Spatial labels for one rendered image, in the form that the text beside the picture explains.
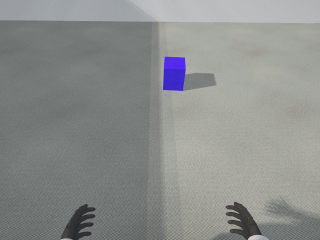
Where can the robot left hand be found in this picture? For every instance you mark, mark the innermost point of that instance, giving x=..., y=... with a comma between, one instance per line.
x=73, y=227

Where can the carton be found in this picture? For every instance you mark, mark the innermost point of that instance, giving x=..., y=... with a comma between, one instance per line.
x=174, y=73

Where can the robot right hand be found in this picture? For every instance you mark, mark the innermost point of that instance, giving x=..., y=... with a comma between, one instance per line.
x=247, y=222

